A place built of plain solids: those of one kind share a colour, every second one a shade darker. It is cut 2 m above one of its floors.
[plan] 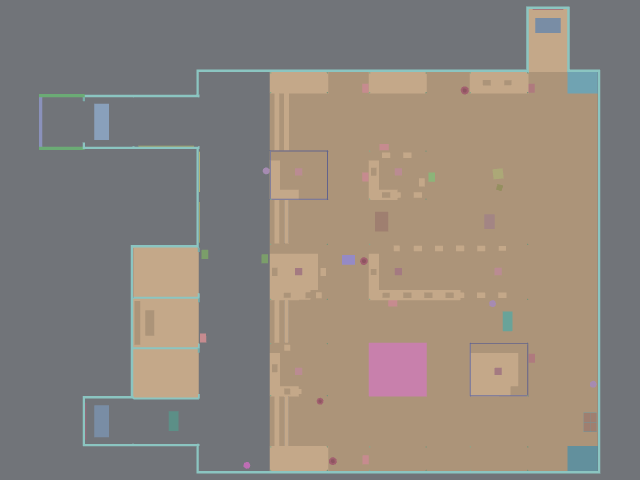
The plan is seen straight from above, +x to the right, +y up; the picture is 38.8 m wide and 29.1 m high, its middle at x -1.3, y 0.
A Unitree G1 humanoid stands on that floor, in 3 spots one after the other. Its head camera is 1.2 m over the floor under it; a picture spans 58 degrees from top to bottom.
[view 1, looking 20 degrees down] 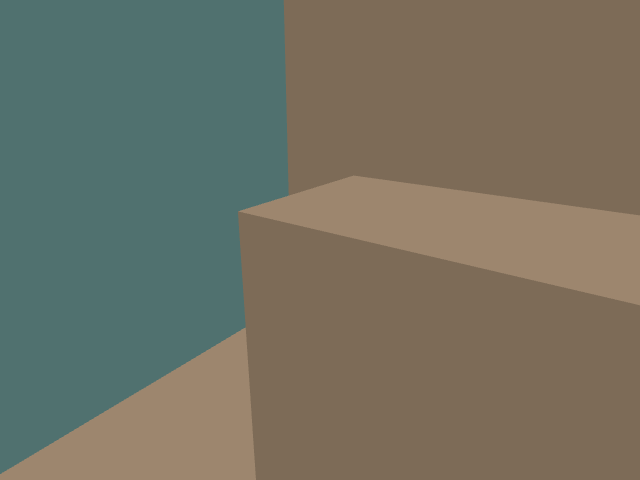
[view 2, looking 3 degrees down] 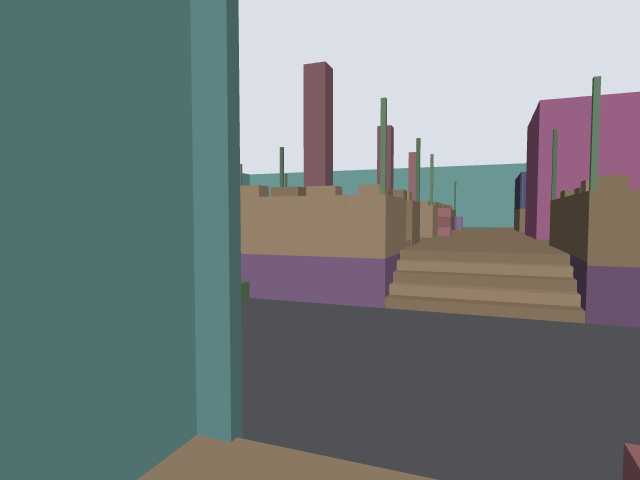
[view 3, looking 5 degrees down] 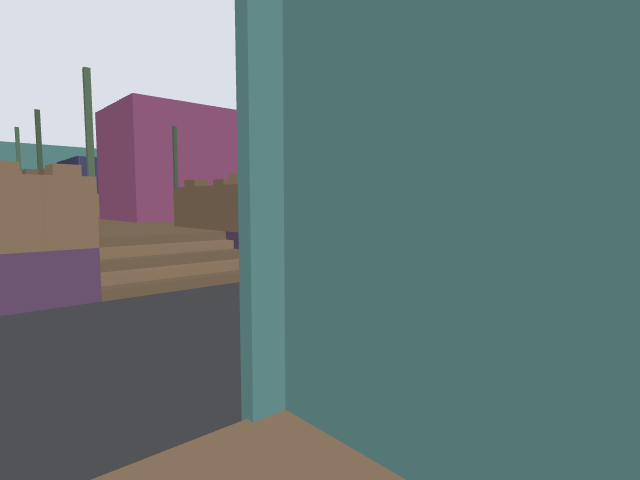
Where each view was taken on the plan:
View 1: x -10.64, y -8.09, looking -144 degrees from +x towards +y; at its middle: piece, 0.95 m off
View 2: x -10.64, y -5.03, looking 21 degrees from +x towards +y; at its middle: piece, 6.75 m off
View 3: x -10.64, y -1.98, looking -42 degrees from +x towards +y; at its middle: wall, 2.20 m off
